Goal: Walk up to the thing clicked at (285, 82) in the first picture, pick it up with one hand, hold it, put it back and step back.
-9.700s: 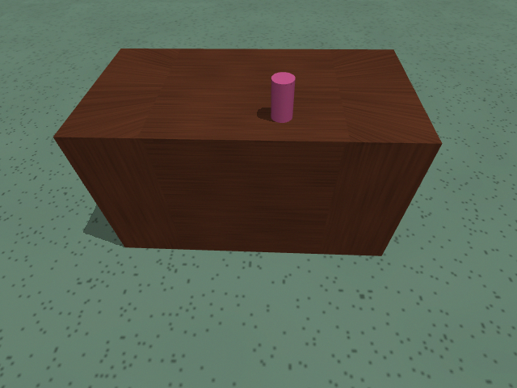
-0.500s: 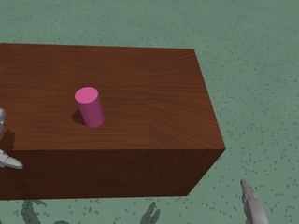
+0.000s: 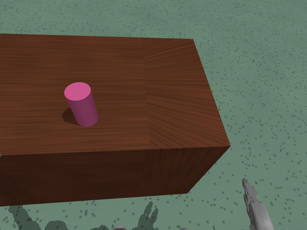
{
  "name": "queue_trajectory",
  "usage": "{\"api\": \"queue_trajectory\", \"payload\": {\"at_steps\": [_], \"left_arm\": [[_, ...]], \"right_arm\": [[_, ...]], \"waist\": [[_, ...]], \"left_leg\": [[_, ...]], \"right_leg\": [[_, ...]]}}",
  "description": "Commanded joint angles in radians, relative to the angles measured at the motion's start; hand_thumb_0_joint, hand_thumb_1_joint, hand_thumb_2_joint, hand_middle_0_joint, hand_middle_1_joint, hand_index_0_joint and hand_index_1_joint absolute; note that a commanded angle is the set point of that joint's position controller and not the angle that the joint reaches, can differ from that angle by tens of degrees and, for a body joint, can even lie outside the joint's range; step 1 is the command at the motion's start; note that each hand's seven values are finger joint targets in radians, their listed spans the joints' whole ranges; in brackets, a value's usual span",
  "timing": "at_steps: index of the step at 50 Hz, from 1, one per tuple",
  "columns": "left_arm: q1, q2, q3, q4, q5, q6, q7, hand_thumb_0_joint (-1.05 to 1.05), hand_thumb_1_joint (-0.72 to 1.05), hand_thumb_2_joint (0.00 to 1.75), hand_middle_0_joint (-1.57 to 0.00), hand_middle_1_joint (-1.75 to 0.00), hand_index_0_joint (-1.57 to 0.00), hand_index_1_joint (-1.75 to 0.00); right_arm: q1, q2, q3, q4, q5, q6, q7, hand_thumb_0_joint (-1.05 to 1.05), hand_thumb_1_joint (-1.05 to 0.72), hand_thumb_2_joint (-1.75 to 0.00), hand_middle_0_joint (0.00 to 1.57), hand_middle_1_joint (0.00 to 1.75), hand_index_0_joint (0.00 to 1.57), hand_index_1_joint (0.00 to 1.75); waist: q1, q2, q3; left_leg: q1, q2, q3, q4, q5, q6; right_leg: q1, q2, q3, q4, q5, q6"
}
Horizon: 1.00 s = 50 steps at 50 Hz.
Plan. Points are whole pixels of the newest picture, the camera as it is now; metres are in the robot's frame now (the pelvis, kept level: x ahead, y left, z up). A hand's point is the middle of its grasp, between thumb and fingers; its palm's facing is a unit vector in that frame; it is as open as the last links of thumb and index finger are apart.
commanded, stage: go down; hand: left
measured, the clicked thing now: (83, 105) +0.49 +0.22 -0.01
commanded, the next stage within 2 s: approach in 1.36 s
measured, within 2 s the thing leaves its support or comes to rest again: neither
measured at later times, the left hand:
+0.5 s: hand out of the picture +0.38 +0.39 +0.10, palm faces +0.20 -0.98 +0.01, open 17.7 cm
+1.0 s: hand out of the picture +0.40 +0.40 +0.10, palm faces +0.21 -0.98 +0.00, open 17.7 cm
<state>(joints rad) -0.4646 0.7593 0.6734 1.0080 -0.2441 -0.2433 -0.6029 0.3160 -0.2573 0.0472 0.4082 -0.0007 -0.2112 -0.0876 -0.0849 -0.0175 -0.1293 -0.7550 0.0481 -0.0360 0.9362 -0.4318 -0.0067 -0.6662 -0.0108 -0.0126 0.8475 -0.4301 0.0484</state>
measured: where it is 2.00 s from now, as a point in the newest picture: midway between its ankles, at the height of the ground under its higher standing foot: outside the picture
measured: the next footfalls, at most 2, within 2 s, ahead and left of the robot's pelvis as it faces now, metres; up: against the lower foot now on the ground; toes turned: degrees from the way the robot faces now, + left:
none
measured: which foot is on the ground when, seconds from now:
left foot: down 0.00-1.00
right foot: down 0.00-1.00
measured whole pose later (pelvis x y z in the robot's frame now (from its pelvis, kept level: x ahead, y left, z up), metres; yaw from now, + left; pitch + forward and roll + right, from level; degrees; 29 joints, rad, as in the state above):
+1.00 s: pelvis +0.00 +0.00 -0.01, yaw +0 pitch +18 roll -4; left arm -0.61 0.90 0.70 1.10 -0.19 -0.18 -0.62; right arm 0.34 -0.27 0.06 0.32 -0.01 -0.20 -0.09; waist -0.12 -0.01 -0.15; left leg -0.87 0.05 -0.05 1.03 -0.47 -0.01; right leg -0.77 0.00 -0.02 0.92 -0.47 0.05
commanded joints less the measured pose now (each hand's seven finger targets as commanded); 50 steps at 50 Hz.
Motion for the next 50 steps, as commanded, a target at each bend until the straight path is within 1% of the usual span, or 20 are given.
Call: {"api": "queue_trajectory", "payload": {"at_steps": [1,2,4,7,8,11,14,16,19,22,24,26,31,33,36,42,43,45,48,50], "left_arm": [[-0.275,0.395,0.064,-0.224,-0.028,-0.049,0.0,0.0,-0.61,0.08,-0.05,-0.05,-0.05,-0.06],[-0.28,0.385,0.05,-0.224,-0.026,-0.045,0.002,0.0,-0.61,0.09,-0.05,-0.05,-0.04,-0.06],[-0.291,0.397,0.063,-0.24,-0.026,-0.043,0.005,0.0,-0.61,0.1,-0.05,-0.05,-0.04,-0.07],[-0.32,0.419,0.068,-0.228,-0.017,-0.041,0.009,0.0,-0.61,0.09,-0.05,-0.05,-0.04,-0.06],[-0.328,0.413,0.064,-0.23,-0.022,-0.043,0.008,0.0,-0.61,0.1,-0.05,-0.05,-0.04,-0.07],[-0.342,0.427,0.062,-0.202,-0.015,-0.042,0.002,0.0,-0.6,0.09,-0.05,-0.05,-0.05,-0.06],[-0.358,0.434,0.058,-0.183,-0.018,-0.04,-0.016,0.0,-0.61,0.09,-0.05,-0.05,-0.04,-0.06],[-0.366,0.455,0.061,-0.174,-0.016,-0.037,-0.023,0.0,-0.61,0.08,-0.05,-0.05,-0.05,-0.06],[-0.387,0.497,0.086,-0.169,-0.01,-0.033,-0.015,0.0,-0.61,0.09,-0.05,-0.05,-0.04,-0.07],[-0.401,0.486,0.079,-0.15,-0.009,-0.031,-0.02,0.0,-0.61,0.08,-0.05,-0.05,-0.05,-0.07],[-0.403,0.502,0.076,-0.147,-0.001,-0.028,-0.019,0.0,-0.61,0.09,-0.05,-0.05,-0.05,-0.06],[-0.402,0.518,0.088,-0.126,0.002,-0.025,-0.014,0.0,-0.61,0.08,-0.05,-0.05,-0.05,-0.06],[-0.427,0.542,0.091,-0.121,0.012,-0.021,-0.009,0.0,-0.6,0.09,-0.05,-0.05,-0.05,-0.06],[-0.432,0.542,0.088,-0.128,0.015,-0.019,-0.016,0.0,-0.61,0.08,-0.05,-0.05,-0.05,-0.06],[-0.443,0.567,0.094,-0.122,0.015,-0.014,-0.023,0.0,-0.61,0.08,-0.05,-0.05,-0.05,-0.07],[-0.451,0.553,0.076,-0.11,0.019,-0.007,-0.025,0.0,-0.61,0.08,-0.06,-0.05,-0.05,-0.06],[-0.457,0.553,0.076,-0.105,0.022,-0.006,-0.026,0.0,-0.6,0.08,-0.05,-0.05,-0.05,-0.06],[-0.458,0.539,0.069,-0.115,0.023,-0.005,-0.024,0.0,-0.6,0.08,-0.06,-0.04,-0.05,-0.06],[-0.432,0.562,0.08,-0.123,0.027,0.003,-0.01,0.0,-0.61,0.07,-0.06,-0.05,-0.05,-0.06],[-0.42,0.555,0.096,-0.142,0.022,-0.001,-0.011,0.0,-0.6,0.08,-0.05,-0.05,-0.05,-0.06]], "right_arm": [[-0.002,-0.164,-0.083,-0.153,0.005,-0.05,-0.009,0.0,0.53,-0.06,0.05,0.05,0.05,0.05],[0.012,-0.167,-0.088,-0.151,0.005,-0.05,-0.009,0.0,0.53,-0.06,0.05,0.05,0.05,0.05],[0.024,-0.167,-0.086,-0.155,0.005,-0.052,-0.004,0.0,0.53,-0.06,0.05,0.05,0.05,0.05],[0.014,-0.19,-0.109,-0.185,0.004,-0.054,-0.007,0.0,0.54,-0.06,0.05,0.05,0.05,0.05],[0.016,-0.162,-0.08,-0.164,0.004,-0.053,-0.005,0.0,0.54,-0.06,0.05,0.05,0.05,0.05],[-0.001,-0.163,-0.08,-0.211,0.007,-0.058,-0.011,0.0,0.54,-0.05,0.05,0.05,0.05,0.05],[0.023,-0.144,-0.064,-0.167,0.005,-0.054,-0.01,0.0,0.54,-0.06,0.05,0.05,0.05,0.05],[0.02,-0.169,-0.083,-0.165,0.003,-0.056,-0.013,0.0,0.54,-0.06,0.05,0.05,0.05,0.05],[-0.002,-0.169,-0.069,-0.209,0.003,-0.059,-0.015,0.0,0.54,-0.05,0.05,0.05,0.05,0.05],[0.023,-0.18,-0.083,-0.209,0.002,-0.057,-0.015,0.0,0.54,-0.06,0.05,0.05,0.05,0.05],[0.016,-0.162,-0.063,-0.184,0.001,-0.053,-0.014,0.0,0.54,-0.06,0.05,0.05,0.05,0.05],[0.003,-0.196,-0.092,-0.223,0.0,-0.054,-0.02,0.0,0.54,-0.06,0.05,0.05,0.05,0.05],[0.025,-0.175,-0.078,-0.211,0.001,-0.051,-0.023,0.0,0.54,-0.05,0.05,0.05,0.05,0.05],[0.009,-0.162,-0.054,-0.239,-0.001,-0.05,-0.023,0.0,0.54,-0.06,0.05,0.05,0.05,0.05],[0.023,-0.165,-0.063,-0.199,0.001,-0.048,-0.028,0.0,0.54,-0.05,0.05,0.05,0.05,0.05],[0.033,-0.168,-0.061,-0.218,-0.003,-0.046,-0.026,0.0,0.54,-0.05,0.05,0.05,0.05,0.05],[0.033,-0.188,-0.082,-0.238,-0.003,-0.049,-0.027,0.0,0.54,-0.05,0.05,0.05,0.05,0.05],[0.048,-0.153,-0.052,-0.193,-0.006,-0.042,-0.02,0.0,0.54,-0.06,0.05,0.05,0.05,0.05],[0.047,-0.192,-0.091,-0.229,-0.003,-0.04,-0.022,0.0,0.53,-0.06,0.05,0.05,0.05,0.05],[0.031,-0.182,-0.078,-0.262,-0.001,-0.043,-0.02,0.0,0.54,-0.05,0.05,0.05,0.05,0.05]], "waist": [[0.028,0.233,-0.343],[0.02,0.233,-0.322],[0.024,0.239,-0.346],[0.013,0.221,-0.328],[0.018,0.224,-0.299],[0.003,0.187,-0.302],[0.006,0.223,-0.306],[0.0,0.236,-0.324],[0.012,0.21,-0.339],[-0.004,0.229,-0.361],[0.013,0.258,-0.357],[0.003,0.224,-0.356],[-0.003,0.218,-0.355],[-0.004,0.237,-0.388],[0.0,0.252,-0.37],[-0.011,0.258,-0.379],[-0.02,0.252,-0.397],[-0.003,0.286,-0.398],[-0.009,0.248,-0.404],[0.003,0.259,-0.405]], "left_leg": [[0.359,-0.008,-0.009,-0.11,0.471,0.002],[0.353,-0.01,-0.004,-0.111,0.452,0.002],[0.365,-0.002,-0.015,-0.109,0.476,-0.001],[0.334,-0.004,-0.016,-0.108,0.421,0.0],[0.303,-0.013,-0.003,-0.107,0.381,0.003],[0.267,-0.028,0.015,-0.099,0.297,0.013],[0.279,-0.028,0.013,-0.086,0.328,0.011],[0.292,-0.022,0.003,-0.084,0.332,0.009],[0.257,-0.028,0.009,-0.072,0.312,0.014],[0.296,-0.013,-0.011,-0.074,0.353,0.004],[0.295,-0.01,-0.017,-0.075,0.373,0.001],[0.286,-0.009,-0.018,-0.073,0.347,0.001],[0.25,-0.022,0.0,-0.059,0.309,0.01],[0.27,-0.023,0.002,-0.046,0.354,0.011],[0.258,-0.024,0.002,-0.042,0.361,0.011],[0.29,-0.017,-0.007,-0.033,0.417,0.007],[0.316,-0.01,-0.017,-0.034,0.439,0.002],[0.309,-0.012,-0.014,-0.028,0.456,0.0],[0.302,-0.014,-0.009,-0.031,0.443,0.006],[0.307,-0.012,-0.014,-0.036,0.455,0.001]], "right_leg": [[0.015,0.032,-0.041,-0.062,0.284,-0.059],[0.007,0.032,-0.04,-0.061,0.276,-0.06],[0.0,0.036,-0.047,-0.051,0.272,-0.062],[-0.003,0.036,-0.043,-0.052,0.25,-0.061],[0.004,0.032,-0.036,-0.053,0.244,-0.06],[0.015,0.026,-0.023,-0.058,0.235,-0.053],[-0.016,0.026,-0.025,-0.047,0.247,-0.055],[-0.033,0.028,-0.031,-0.04,0.235,-0.057],[-0.003,0.026,-0.026,-0.038,0.236,-0.056],[-0.034,0.034,-0.04,-0.024,0.234,-0.06],[-0.058,0.035,-0.043,-0.016,0.219,-0.063],[-0.051,0.038,-0.043,-0.019,0.211,-0.062],[-0.04,0.032,-0.031,-0.026,0.219,-0.059],[-0.038,0.03,-0.03,-0.024,0.249,-0.057],[-0.046,0.029,-0.029,-0.02,0.252,-0.057],[-0.068,0.034,-0.037,-0.012,0.269,-0.057],[-0.08,0.037,-0.043,-0.008,0.268,-0.059],[-0.081,0.034,-0.042,-0.007,0.273,-0.061],[-0.055,0.036,-0.04,-0.013,0.28,-0.058],[-0.046,0.037,-0.044,-0.009,0.277,-0.059]]}}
